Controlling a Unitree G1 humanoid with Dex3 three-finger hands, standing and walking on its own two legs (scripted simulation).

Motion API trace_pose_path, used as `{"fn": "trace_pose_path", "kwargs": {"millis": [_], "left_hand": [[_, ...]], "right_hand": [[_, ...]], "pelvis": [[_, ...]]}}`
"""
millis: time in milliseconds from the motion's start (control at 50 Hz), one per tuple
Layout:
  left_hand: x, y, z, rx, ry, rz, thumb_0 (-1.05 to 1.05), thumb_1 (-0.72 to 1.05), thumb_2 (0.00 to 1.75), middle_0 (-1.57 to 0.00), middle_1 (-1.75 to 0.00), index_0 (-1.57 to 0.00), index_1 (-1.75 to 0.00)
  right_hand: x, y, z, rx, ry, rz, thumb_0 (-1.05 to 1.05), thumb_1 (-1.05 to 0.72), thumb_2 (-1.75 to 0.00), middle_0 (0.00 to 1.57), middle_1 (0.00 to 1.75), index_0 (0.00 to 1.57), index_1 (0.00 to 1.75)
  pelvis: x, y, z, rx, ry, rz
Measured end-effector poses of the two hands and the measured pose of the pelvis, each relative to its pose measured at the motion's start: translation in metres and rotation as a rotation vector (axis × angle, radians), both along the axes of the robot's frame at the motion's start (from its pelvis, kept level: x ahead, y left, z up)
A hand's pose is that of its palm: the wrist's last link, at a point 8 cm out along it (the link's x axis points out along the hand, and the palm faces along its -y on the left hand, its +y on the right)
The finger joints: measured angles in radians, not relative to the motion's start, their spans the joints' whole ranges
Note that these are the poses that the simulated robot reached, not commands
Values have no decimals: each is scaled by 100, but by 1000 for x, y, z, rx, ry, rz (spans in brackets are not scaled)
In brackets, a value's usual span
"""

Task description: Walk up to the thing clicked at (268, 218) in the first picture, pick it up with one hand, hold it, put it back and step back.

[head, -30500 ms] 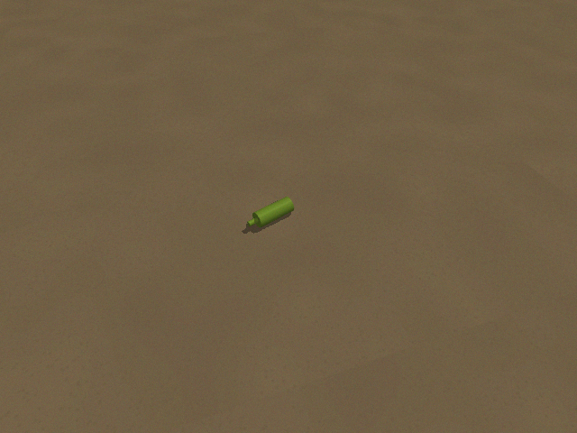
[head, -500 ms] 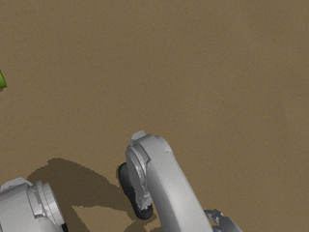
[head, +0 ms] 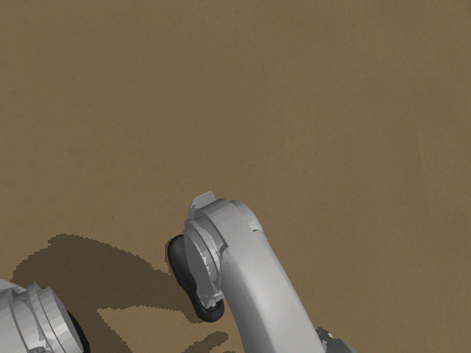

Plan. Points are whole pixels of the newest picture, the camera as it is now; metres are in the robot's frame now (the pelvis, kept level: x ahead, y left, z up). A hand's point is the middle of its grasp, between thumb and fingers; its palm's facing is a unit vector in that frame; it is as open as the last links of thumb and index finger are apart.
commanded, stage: rest palm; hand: left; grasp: from above
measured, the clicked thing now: out of the picture +0.55 +0.33 -0.28
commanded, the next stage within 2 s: close in 0.96 s
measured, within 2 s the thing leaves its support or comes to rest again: neither
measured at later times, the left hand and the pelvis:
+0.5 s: hand out of the picture +0.54 +0.30 -0.24, palm faces -0.43 -0.12 -0.90, open 12.8 cm; pelvis +0.00 +0.01 +0.00, yaw -1 degrees
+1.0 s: hand out of the picture +0.53 +0.29 -0.25, palm faces -0.44 -0.13 -0.89, open 12.2 cm; pelvis +0.00 +0.01 +0.00, yaw -3 degrees
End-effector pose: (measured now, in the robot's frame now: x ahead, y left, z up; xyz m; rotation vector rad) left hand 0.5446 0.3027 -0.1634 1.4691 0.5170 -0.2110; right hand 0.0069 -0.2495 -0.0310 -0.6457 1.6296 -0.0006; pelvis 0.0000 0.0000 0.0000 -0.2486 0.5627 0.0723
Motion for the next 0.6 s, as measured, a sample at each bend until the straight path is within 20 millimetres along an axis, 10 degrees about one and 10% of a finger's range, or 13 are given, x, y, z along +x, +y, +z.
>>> {"fn": "trace_pose_path", "kwargs": {"millis": [600], "left_hand": [[-3, -1, -19, -3, -2, 28, 0, -38, 108, -13, -115, -15, -113]], "right_hand": [[3, 16, -3, 41, -25, 28, 0, -91, -90, 21, 30, 20, 30]], "pelvis": [[0, 6, -1, -25, -10, -11]]}}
